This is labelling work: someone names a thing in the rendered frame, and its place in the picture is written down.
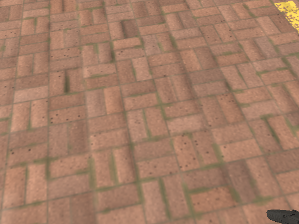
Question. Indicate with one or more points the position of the robot right hand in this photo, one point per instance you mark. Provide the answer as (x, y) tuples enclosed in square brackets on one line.
[(283, 216)]

